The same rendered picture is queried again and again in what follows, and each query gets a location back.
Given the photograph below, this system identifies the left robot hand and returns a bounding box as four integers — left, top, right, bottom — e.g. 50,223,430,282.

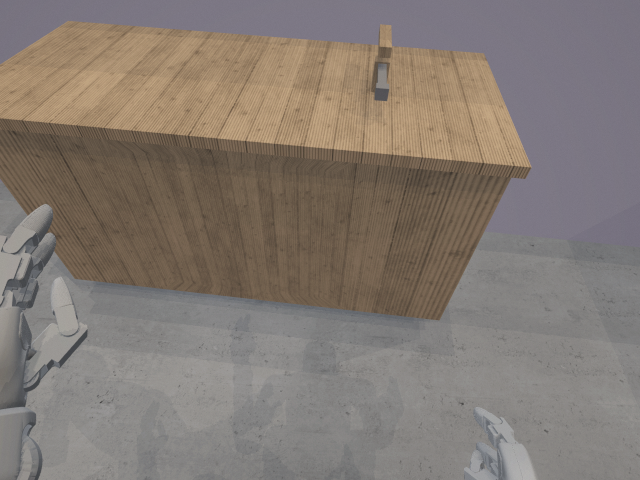
0,204,88,409

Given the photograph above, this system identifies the right robot hand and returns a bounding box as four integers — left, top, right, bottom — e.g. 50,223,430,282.
464,407,539,480

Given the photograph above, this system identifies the robot left forearm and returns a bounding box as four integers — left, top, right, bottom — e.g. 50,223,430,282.
0,407,42,480

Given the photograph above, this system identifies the tap lever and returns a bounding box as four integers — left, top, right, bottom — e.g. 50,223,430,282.
374,63,389,101

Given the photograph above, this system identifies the counter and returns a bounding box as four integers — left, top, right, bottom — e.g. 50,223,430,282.
0,21,532,320

